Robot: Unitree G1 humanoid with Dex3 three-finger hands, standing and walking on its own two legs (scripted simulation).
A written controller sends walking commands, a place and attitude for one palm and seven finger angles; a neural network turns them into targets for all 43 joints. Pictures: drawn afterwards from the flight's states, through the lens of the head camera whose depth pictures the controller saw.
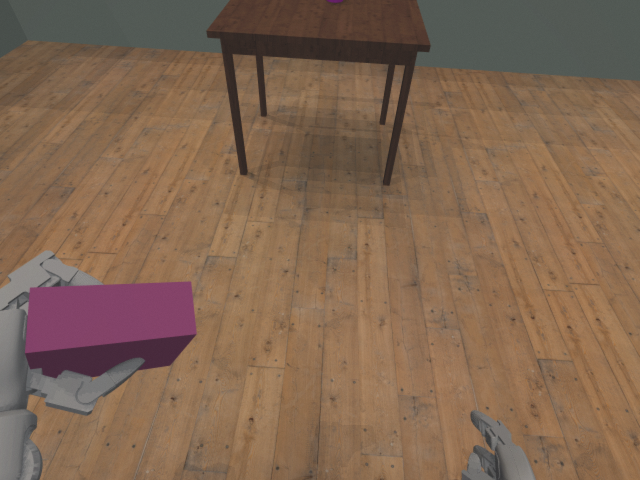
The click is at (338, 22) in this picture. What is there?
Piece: table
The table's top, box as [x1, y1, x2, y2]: [206, 0, 430, 51]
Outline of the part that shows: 206,31 207,37 428,51 430,45 416,0 343,0 338,3 328,2 326,0 230,0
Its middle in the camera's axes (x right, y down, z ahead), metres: +0.01 -1.00 +1.69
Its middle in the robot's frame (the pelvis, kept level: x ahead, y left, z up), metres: +1.93 +0.09 -0.08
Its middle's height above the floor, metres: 0.69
